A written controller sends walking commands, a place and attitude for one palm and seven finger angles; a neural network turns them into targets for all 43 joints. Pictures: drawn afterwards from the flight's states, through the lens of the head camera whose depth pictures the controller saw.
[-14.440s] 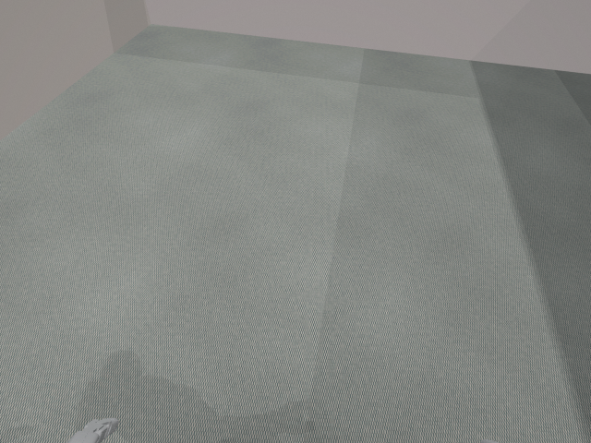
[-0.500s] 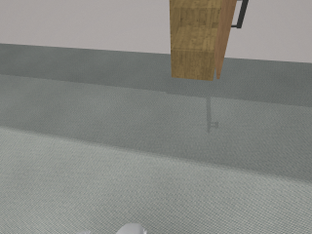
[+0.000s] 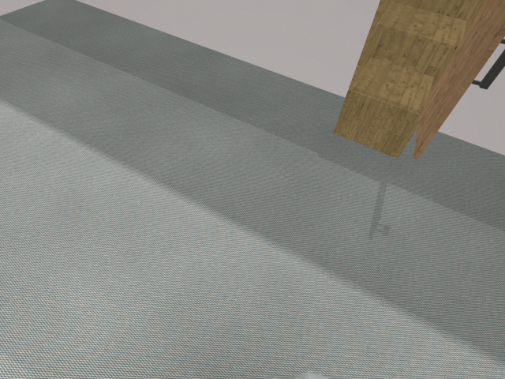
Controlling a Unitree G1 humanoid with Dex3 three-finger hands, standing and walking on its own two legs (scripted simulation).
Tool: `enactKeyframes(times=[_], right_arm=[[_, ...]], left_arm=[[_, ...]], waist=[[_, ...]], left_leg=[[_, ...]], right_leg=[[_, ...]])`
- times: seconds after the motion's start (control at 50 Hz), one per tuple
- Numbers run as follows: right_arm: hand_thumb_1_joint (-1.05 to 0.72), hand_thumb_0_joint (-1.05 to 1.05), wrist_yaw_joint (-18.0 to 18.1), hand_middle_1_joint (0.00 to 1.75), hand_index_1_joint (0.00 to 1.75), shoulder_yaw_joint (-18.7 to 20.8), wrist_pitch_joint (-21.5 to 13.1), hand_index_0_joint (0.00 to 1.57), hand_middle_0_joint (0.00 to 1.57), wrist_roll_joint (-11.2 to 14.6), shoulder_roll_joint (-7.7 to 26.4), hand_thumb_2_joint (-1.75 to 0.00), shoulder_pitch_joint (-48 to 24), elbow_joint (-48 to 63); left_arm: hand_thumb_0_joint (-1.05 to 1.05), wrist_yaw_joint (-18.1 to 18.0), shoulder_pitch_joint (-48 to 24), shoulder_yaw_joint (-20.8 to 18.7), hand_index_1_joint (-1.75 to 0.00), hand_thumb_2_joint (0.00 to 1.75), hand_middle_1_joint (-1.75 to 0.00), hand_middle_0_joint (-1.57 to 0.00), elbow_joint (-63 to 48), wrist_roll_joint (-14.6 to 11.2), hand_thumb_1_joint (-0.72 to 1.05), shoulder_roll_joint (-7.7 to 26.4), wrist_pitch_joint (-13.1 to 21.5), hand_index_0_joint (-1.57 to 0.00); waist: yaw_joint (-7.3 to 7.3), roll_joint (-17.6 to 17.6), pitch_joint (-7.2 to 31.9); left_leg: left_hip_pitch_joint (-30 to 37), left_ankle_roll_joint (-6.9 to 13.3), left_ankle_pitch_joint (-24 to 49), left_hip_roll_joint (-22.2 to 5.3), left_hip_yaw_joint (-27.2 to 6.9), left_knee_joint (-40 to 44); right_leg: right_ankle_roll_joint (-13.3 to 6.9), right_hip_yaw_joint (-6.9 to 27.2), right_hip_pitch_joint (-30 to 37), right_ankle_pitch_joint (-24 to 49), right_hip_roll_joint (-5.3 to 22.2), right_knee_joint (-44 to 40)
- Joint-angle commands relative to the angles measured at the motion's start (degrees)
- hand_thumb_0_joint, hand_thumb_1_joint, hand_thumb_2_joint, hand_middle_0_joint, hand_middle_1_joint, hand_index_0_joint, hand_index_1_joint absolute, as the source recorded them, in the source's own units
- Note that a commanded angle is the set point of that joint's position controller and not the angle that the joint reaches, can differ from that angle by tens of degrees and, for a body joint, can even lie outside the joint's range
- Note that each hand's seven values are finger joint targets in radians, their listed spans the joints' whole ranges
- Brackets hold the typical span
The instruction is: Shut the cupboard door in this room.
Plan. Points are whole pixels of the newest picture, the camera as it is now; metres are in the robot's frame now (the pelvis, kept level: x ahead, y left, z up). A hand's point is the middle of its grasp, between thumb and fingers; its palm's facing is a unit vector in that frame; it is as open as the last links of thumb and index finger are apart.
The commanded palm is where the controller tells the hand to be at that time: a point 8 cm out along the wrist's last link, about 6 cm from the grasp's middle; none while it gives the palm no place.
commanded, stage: stand and wait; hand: left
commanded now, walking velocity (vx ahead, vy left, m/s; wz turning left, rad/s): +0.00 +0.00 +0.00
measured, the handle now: (491, 63) +1.09 -0.69 +0.00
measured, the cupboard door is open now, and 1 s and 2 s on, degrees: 96 96 96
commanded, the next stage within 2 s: turn or walk to find it in 0.28 s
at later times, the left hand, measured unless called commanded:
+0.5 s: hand out of the picture +0.02 +0.13 -0.15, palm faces +0.13 -0.95 -0.27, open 7.3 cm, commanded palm none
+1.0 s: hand out of the picture -0.08 +0.18 -0.18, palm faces +0.33 -0.92 -0.22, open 7.4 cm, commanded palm none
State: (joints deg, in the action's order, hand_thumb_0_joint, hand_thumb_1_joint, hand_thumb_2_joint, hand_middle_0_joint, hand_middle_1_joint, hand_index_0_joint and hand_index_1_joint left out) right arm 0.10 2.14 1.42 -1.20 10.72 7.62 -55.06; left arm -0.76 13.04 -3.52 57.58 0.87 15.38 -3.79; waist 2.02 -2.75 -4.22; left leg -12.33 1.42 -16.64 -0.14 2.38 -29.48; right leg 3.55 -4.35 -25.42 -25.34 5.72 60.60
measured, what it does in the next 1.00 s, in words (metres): steps on the spot, turning left: right foot, then left foot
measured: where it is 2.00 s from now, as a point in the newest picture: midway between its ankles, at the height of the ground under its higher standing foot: outside the picture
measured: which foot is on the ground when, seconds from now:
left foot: down 0.00-0.30, up 0.32-0.80, down 0.82-1.00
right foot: up 0.00-0.26, down 0.28-0.82, up 0.84-1.00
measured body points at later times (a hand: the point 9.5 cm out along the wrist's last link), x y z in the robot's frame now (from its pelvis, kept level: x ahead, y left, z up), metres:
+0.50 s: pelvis -0.01 -0.06 +0.01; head +0.01 -0.10 +0.45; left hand +0.02 +0.18 -0.13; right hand +0.02 -0.31 -0.17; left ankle -0.07 +0.10 -0.66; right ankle +0.01 -0.13 -0.74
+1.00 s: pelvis -0.04 -0.02 +0.00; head -0.03 +0.00 +0.45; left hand -0.10 +0.23 -0.16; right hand +0.11 -0.22 -0.14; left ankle -0.09 +0.07 -0.74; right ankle -0.02 -0.16 -0.68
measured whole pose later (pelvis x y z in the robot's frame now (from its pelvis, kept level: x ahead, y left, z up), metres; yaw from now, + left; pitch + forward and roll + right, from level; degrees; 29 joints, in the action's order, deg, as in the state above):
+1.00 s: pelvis -0.04 -0.02 +0.00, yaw +16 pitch -1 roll +0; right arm 0.9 1.5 0.8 -1.2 8.9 8.0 -58.1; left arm -1.0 13.4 -2.6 60.2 0.9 13.6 -2.8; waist 2.2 -2.5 -2.5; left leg -10.3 1.4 -15.8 -0.5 3.6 -27.0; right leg 2.8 -3.4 -23.2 -24.6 4.6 54.8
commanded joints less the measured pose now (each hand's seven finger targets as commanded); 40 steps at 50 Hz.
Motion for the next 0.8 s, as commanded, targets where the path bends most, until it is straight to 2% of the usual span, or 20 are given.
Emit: enactKeyframes(times=[0.0,0.08,0.16,0.2,0.22,0.24,0.26,0.28,0.3,0.32,0.34,0.36,0.4,0.48,0.6,0.66,0.68,0.74,0.76,0.78], right_arm=[[-0.9,0.0,1.2,0.3,0.3,2.3,-1.5,0.2,0.2,0.4,11.1,-0.9,3.8,2.1],[-0.9,0.0,1.3,0.3,0.3,2.3,-1.6,0.2,0.2,0.2,10.2,-0.9,5.1,1.4],[-0.9,0.0,1.2,0.3,0.3,2.3,-1.3,0.2,0.2,-0.2,9.8,-0.9,4.7,0.3],[-0.9,0.0,1.2,0.3,0.3,2.2,-1.3,0.2,0.2,0.0,9.7,-0.9,3.6,-0.2],[-0.9,0.0,1.2,0.3,0.3,2.1,-1.3,0.2,0.2,0.3,8.9,-0.9,3.2,-0.4],[-0.9,0.0,1.0,0.3,0.3,1.8,-1.4,0.2,0.2,0.7,6.9,-0.9,4.3,-1.0],[-0.9,0.0,0.9,0.3,0.3,1.0,-1.4,0.2,0.2,1.3,3.2,-0.9,5.4,-0.5],[-0.9,0.0,0.8,0.3,0.3,1.1,-0.6,0.2,0.2,1.1,3.6,-0.9,3.9,0.6],[-0.9,0.0,0.8,0.3,0.3,1.7,0.4,0.2,0.2,0.7,5.1,-0.9,3.2,0.5],[-0.9,0.0,0.7,0.3,0.3,2.2,1.0,0.2,0.2,0.4,6.1,-0.9,3.4,-0.1],[-0.9,0.0,0.6,0.3,0.3,2.4,1.1,0.2,0.2,0.3,6.2,-0.9,4.0,-1.2],[-0.9,0.0,0.3,0.3,0.3,2.4,1.1,0.2,0.2,0.3,5.7,-0.9,4.9,-2.3],[-0.9,0.0,0.0,0.3,0.3,2.5,1.4,0.2,0.2,0.4,4.7,-0.9,7.2,-3.4],[-0.9,0.0,-0.3,0.3,0.3,2.7,1.7,0.2,0.2,0.2,5.1,-0.9,7.2,-3.1],[-0.9,0.0,-0.3,0.3,0.3,1.9,1.1,0.2,0.2,0.5,4.2,-0.9,3.1,-1.5],[-0.9,0.0,-0.3,0.3,0.3,1.5,0.7,0.2,0.2,0.8,3.9,-0.9,2.3,-0.9],[-0.9,0.0,-0.2,0.3,0.3,1.5,0.6,0.2,0.2,0.9,4.0,-0.9,3.4,-1.0],[-0.9,0.0,-0.2,0.3,0.3,1.6,0.4,0.2,0.2,0.8,4.2,-0.9,6.1,-1.4],[-0.9,0.0,-0.3,0.3,0.3,1.7,0.2,0.2,0.2,0.7,4.9,-0.9,7.8,-1.6],[-0.9,0.0,-0.2,0.3,0.3,2.1,-0.4,0.2,0.2,0.5,7.2,-0.9,9.0,-1.8]], left_arm=[[0.0,0.1,-0.2,-0.5,-0.3,0.9,-0.3,-0.2,-4.0,0.1,0.9,2.8,2.1,-0.2],[0.0,-0.3,-1.3,0.4,-0.3,0.9,-0.3,-0.2,-4.1,-0.1,0.9,1.4,2.0,-0.2],[0.0,-0.4,-1.4,1.1,-0.3,0.9,-0.3,-0.2,-3.7,-0.3,0.9,0.0,2.6,-0.2],[0.0,-0.4,2.5,1.2,-0.3,0.9,-0.3,-0.2,-1.9,-0.3,0.9,0.0,3.2,-0.2],[0.0,-0.5,5.1,1.1,-0.3,0.9,-0.3,-0.2,-0.6,-0.2,0.9,0.2,3.6,-0.2],[0.0,-0.7,6.6,1.0,-0.3,0.9,-0.3,-0.2,0.1,0.1,0.9,2.3,4.3,-0.2],[0.0,-1.0,5.9,0.8,-0.3,0.9,-0.3,-0.2,0.2,0.5,0.9,5.8,5.0,-0.2],[0.0,-0.9,4.7,0.3,-0.3,0.9,-0.3,-0.2,-0.8,0.4,0.9,8.4,4.9,-0.2],[0.0,-0.9,3.3,-0.3,-0.3,0.9,-0.3,-0.2,-1.5,0.3,0.9,8.5,4.8,-0.2],[0.0,-1.1,1.5,-0.6,-0.3,0.9,-0.3,-0.2,-2.0,0.3,0.9,7.2,4.6,-0.2],[0.0,-1.2,0.3,-0.3,-0.3,0.9,-0.3,-0.2,-2.1,0.1,0.9,5.9,4.2,-0.2],[0.0,-1.1,-0.1,-0.1,-0.3,0.9,-0.3,-0.2,-2.3,0.1,0.9,4.7,4.3,-0.2],[0.0,-1.1,-0.3,-0.2,-0.3,0.9,-0.3,-0.2,-2.7,0.0,0.9,4.0,4.7,-0.2],[0.0,-1.3,1.1,-0.5,-0.3,0.9,-0.3,-0.2,-2.9,0.1,0.9,3.8,4.9,-0.2],[0.0,-1.5,4.2,-1.3,-0.3,0.9,-0.3,-0.2,-1.8,0.7,0.9,5.9,4.5,-0.2],[0.0,-1.3,4.6,-1.6,-0.3,0.9,-0.3,-0.2,-1.1,0.8,0.9,7.0,4.3,-0.2],[0.0,-1.3,3.8,-1.8,-0.3,0.9,-0.3,-0.2,-1.2,0.7,0.9,7.4,4.2,-0.2],[0.0,-1.2,1.4,-1.8,-0.3,0.9,-0.3,-0.2,-1.3,0.5,0.9,7.3,3.7,-0.2],[0.0,-1.1,0.5,-1.7,-0.3,0.9,-0.3,-0.2,-1.7,0.2,0.9,7.0,3.4,-0.2],[0.0,-1.0,0.6,-1.4,-0.3,0.9,-0.3,-0.2,-2.3,-0.2,0.9,4.8,2.9,-0.2]], waist=[[-2.23,9.5,6.3],[-2.81,9.8,5.5],[-2.84,11.9,4.4],[-1.02,11.4,5.4],[0.14,9.9,6.1],[0.21,4.2,6.8],[-0.93,-7.8,6.7],[-0.28,-12.1,2.7],[0.24,-12.5,2.3],[-0.23,-12.9,-0.7],[-0.96,-9.8,-2.8],[-1.46,-6.0,-2.5],[-2.2,-3.1,-0.2],[-1.44,-3.9,2.6],[1.15,-5.5,5.3],[1.48,-6.5,6.2],[0.73,-6.7,6.6],[-1.56,-6.2,6.2],[-2.87,-3.4,6.1],[-3.75,4.8,6.1]], left_leg=[[9.3,6.7,32.3,-12.9,-10.8,10.2],[8.7,8.3,32.4,-14.1,-12.1,10.2],[4.8,7.8,29.9,-13.3,-12.8,9.1],[2.8,6.3,26.0,-12.0,-11.9,7.0],[0.4,4.2,21.1,-10.3,-10.5,4.5],[-3.1,1.2,13.6,-6.9,-8.1,0.4],[-8.6,-1.7,-0.6,-2.1,-3.6,-4.1],[-9.9,-2.6,-13.1,0.2,-2.9,-9.8],[-8.9,-2.2,-15.4,-0.7,-5.1,-16.6],[-10.3,-2.0,-13.7,-1.4,-6.1,-21.8],[-12.1,-2.0,-11.5,-1.5,-5.6,-26.2],[-12.8,-2.2,-9.2,-1.4,-5.3,-29.4],[-13.7,-3.1,-6.4,-1.5,-4.8,-32.8],[-15.4,-4.6,-5.0,-2.5,-4.2,-33.4],[-13.4,-5.0,-10.2,-2.8,-1.3,-20.4],[-10.5,-4.5,-10.8,-2.4,0.4,-14.2],[-8.9,-4.4,-9.9,-2.5,0.9,-12.6],[-1.8,-3.8,-2.9,-2.4,2.4,-3.8],[3.0,-3.3,2.3,-2.5,2.2,1.8],[7.1,-1.4,3.7,-7.3,-5.1,8.3]], right_leg=[[1.1,2.7,-5.9,3.2,0.1,2.7],[1.2,2.8,-3.1,1.3,-0.2,-4.4],[0.2,1.2,4.9,0.1,-1.9,-18.2],[-0.1,0.4,10.8,6.7,-2.5,-27.5],[-0.2,0.0,16.0,13.8,-2.2,-34.4],[-1.0,4.1,21.0,19.0,0.9,-39.6],[-4.5,15.7,22.7,23.8,10.6,-42.0],[-9.8,19.7,16.4,24.2,17.2,-45.3],[-12.6,19.9,11.7,17.6,17.6,-47.5],[-13.2,19.5,8.5,12.0,16.2,-48.7],[-12.9,17.8,8.5,11.4,15.0,-48.7],[-12.2,14.2,9.6,14.5,13.2,-47.5],[-10.8,8.9,12.2,18.6,11.8,-45.8],[-10.5,6.9,16.3,18.0,12.2,-45.6],[-12.7,6.0,21.8,27.9,14.9,-42.2],[-13.2,5.2,22.1,32.2,15.5,-40.2],[-13.0,4.6,21.3,31.4,15.9,-39.7],[-10.0,1.7,15.5,24.7,14.9,-36.9],[-7.6,-0.6,11.4,19.9,13.5,-34.3],[-4.7,-3.2,5.2,12.3,9.6,-27.5]])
